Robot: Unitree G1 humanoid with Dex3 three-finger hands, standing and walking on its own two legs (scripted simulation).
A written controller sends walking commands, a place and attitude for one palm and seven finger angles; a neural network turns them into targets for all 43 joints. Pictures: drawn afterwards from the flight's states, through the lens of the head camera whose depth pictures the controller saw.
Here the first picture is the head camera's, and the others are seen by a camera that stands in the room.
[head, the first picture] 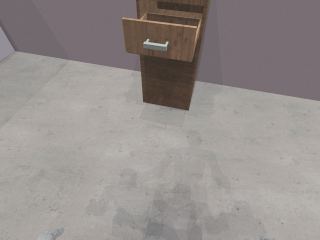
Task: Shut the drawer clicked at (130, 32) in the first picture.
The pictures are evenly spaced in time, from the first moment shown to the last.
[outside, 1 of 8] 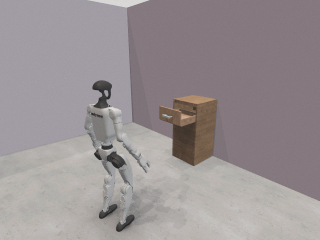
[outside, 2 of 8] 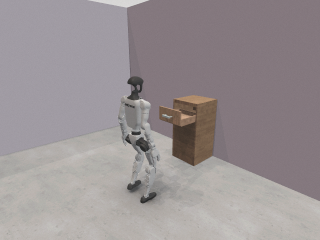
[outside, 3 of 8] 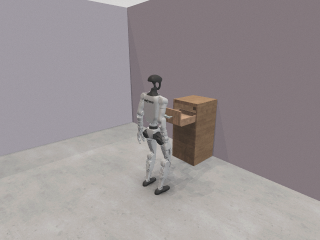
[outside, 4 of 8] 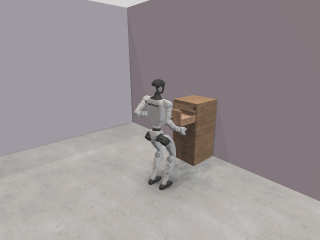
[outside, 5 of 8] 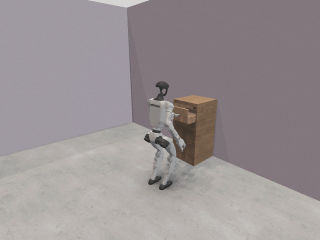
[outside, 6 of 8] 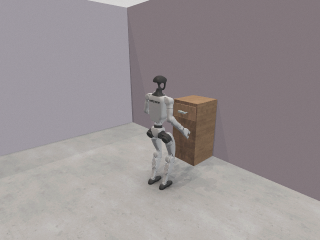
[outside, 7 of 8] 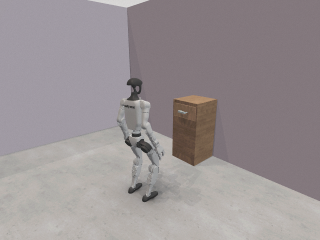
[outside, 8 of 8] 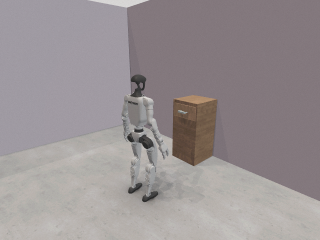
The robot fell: no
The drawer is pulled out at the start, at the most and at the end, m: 0.29 0.29 0.00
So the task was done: yes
